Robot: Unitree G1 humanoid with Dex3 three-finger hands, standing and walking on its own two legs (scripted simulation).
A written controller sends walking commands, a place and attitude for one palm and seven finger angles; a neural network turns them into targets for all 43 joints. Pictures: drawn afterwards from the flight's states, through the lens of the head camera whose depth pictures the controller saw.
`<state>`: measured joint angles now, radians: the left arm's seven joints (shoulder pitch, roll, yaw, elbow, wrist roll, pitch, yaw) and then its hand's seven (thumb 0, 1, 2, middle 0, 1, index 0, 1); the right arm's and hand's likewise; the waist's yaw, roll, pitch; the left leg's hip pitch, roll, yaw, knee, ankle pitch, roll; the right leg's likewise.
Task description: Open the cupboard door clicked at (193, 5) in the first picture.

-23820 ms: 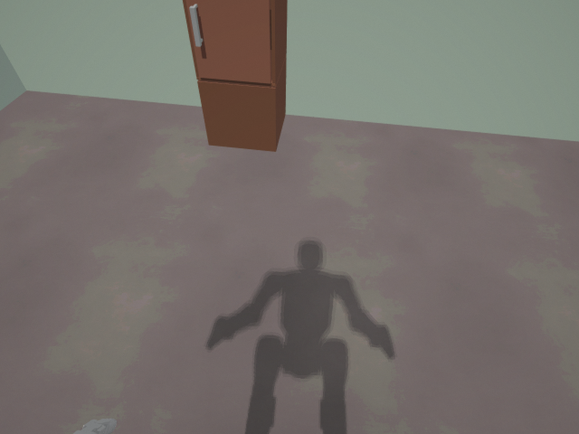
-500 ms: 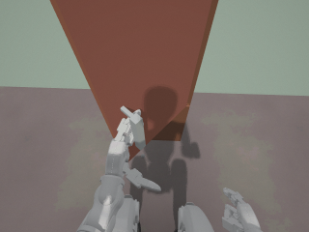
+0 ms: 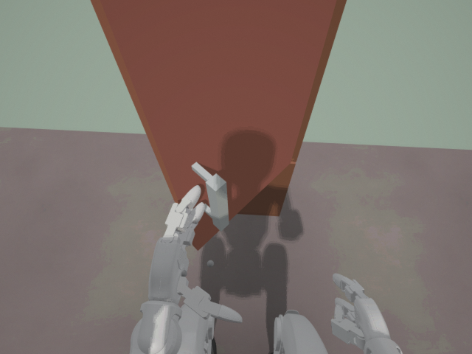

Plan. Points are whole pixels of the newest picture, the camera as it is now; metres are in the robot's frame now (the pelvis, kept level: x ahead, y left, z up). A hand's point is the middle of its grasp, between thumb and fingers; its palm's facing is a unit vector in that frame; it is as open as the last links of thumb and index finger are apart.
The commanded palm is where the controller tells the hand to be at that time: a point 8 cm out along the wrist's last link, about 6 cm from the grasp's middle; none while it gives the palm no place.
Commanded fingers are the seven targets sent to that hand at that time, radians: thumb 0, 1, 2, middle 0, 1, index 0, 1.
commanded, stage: slide the hand sideways off the handle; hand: left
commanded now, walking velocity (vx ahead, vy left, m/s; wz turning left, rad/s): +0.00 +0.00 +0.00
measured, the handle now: (210, 198) +0.36 +0.07 +0.03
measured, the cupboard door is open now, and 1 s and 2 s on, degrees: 49 49 49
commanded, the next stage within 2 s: draw the hand back to the body in 0.48 s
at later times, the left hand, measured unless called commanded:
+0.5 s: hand (174, 292) +0.21 +0.11 +0.03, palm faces -0.01 -1.00 -0.02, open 16.3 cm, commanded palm +0.19 +0.16 +0.03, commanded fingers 0.00 -0.50 0.30 -0.15 -0.30 -0.15 -0.30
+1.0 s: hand (124, 291) +0.20 +0.14 +0.12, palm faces -0.02 -1.00 -0.05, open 16.3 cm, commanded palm +0.17 +0.21 +0.13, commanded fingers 0.00 -0.43 0.33 -0.15 -0.30 -0.15 -0.30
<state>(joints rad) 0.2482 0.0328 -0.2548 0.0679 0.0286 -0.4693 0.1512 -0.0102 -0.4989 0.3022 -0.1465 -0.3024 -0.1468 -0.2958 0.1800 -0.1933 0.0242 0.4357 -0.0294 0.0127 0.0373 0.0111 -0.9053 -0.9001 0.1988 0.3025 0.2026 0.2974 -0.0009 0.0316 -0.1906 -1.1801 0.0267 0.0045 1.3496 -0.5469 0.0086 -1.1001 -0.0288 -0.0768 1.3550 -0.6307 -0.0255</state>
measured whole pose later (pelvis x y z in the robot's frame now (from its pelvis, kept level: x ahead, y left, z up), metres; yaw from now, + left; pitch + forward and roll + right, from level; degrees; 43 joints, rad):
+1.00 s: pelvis +0.01 +0.00 +0.04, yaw +0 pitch +14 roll -2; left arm 0.60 0.21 0.00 -0.29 -0.19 -0.33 -0.11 -0.01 -0.50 0.30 -0.15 -0.30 -0.15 -0.30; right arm 0.26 -0.21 0.02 0.40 0.03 -0.03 -0.06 0.01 -0.90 -0.90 0.20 0.30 0.20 0.30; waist -0.01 0.05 -0.18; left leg -0.93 0.04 -0.03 1.18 -0.50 0.00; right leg -0.83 0.00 -0.11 1.15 -0.57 -0.03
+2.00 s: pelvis +0.04 +0.00 +0.14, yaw -1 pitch -4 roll +0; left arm 0.48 0.33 0.32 -0.41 -0.08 -0.05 0.11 0.01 0.85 0.88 -0.21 -0.30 -0.20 -0.30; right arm 0.19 -0.24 0.03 0.62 0.00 -0.08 -0.08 0.01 -0.90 -0.90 0.20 0.30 0.20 0.30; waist 0.06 0.07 0.01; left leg -0.12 0.02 0.04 0.43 -0.24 0.01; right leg -0.05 0.00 -0.05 0.40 -0.27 -0.01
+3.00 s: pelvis -0.05 +0.02 +0.12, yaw -1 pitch +0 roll -2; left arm 0.56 0.40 0.43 -0.53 -0.03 -0.20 0.14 0.02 0.89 0.90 -0.21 -0.31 -0.21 -0.30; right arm 0.18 -0.22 0.01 0.56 -0.01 -0.06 -0.08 0.01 -0.90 -0.90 0.20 0.30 0.21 0.30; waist 0.01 0.02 0.06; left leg -0.40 0.02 0.04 0.57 -0.17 0.04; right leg -0.33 0.00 -0.04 0.52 -0.18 0.01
